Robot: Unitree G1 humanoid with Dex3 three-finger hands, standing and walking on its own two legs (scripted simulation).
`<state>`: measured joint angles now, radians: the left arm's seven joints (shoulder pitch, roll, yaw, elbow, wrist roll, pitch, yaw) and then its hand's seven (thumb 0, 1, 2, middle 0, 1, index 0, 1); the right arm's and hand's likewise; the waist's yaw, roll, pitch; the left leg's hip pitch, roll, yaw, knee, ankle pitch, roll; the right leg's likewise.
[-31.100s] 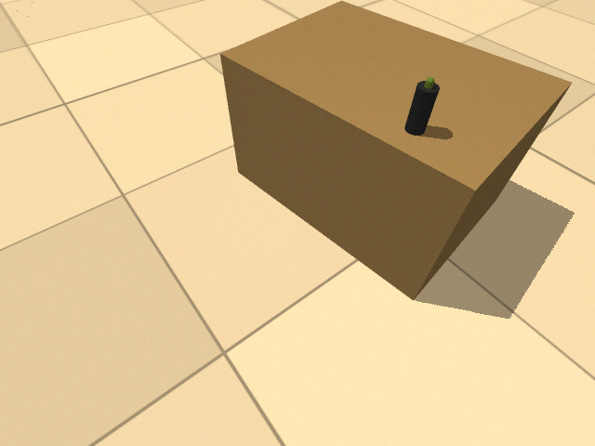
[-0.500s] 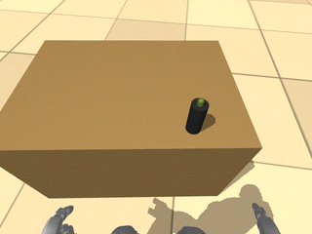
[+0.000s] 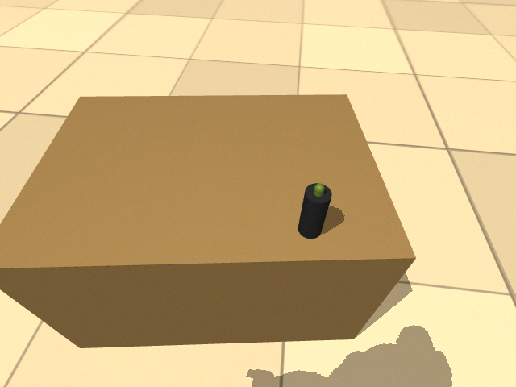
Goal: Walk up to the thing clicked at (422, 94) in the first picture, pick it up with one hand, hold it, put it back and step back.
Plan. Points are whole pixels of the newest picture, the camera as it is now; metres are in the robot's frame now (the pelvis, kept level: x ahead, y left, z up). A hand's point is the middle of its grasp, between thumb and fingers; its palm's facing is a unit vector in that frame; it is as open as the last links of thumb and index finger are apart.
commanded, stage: stand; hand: right
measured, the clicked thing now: (314, 208) +0.50 -0.13 -0.09
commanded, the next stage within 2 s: none
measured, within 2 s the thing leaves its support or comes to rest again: neither
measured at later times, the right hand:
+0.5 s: hand out of the picture +0.06 -0.24 -0.16, palm faces -0.02 +0.95 -0.32, open 7.5 cm
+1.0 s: hand out of the picture +0.08 -0.24 -0.15, palm faces +0.00 +0.94 -0.34, open 7.4 cm
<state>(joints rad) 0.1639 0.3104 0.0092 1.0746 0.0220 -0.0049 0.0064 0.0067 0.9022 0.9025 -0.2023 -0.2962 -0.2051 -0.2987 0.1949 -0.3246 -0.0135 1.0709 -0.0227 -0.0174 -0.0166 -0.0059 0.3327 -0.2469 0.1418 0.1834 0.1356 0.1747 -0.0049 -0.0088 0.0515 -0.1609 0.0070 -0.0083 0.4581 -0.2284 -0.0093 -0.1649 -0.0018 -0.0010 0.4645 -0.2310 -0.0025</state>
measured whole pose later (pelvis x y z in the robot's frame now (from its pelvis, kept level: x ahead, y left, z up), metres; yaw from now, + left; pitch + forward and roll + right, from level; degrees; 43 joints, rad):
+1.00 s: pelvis +0.02 +0.01 +0.01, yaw +0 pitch -3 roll +0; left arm 0.10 0.33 0.00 1.17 0.01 -0.01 0.01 0.00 0.90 0.90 -0.20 -0.30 -0.20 -0.30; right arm 0.11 -0.33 -0.01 1.17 -0.01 -0.02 -0.01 0.00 -0.90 -0.89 0.20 0.30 0.20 0.30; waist 0.00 0.00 0.05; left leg -0.09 0.00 0.00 0.32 -0.18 0.00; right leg -0.10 -0.01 0.01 0.32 -0.18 0.01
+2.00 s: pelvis +0.02 +0.01 +0.01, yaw +0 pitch -3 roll +0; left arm 0.12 0.34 0.00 1.14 0.01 -0.01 0.00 0.00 0.90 0.90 -0.20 -0.30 -0.20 -0.30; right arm 0.12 -0.34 0.00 1.15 0.00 -0.01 0.00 0.00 -0.90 -0.89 0.20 0.30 0.20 0.30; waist -0.01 0.00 0.05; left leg -0.09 0.00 -0.01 0.30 -0.18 0.00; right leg -0.09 -0.01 0.00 0.31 -0.18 0.01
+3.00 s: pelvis -0.09 +0.08 -0.01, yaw +0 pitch -1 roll -2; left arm 0.04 0.39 0.06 0.87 0.01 0.08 0.03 0.01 0.91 0.90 -0.20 -0.30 -0.20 -0.30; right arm 0.18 -0.33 -0.05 0.95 -0.03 0.03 -0.02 0.00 -0.90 -0.89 0.21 0.30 0.20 0.30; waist -0.03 -0.07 0.19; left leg -0.22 -0.04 0.01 0.57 -0.33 0.06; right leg -0.49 0.12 0.17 1.05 -0.45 -0.02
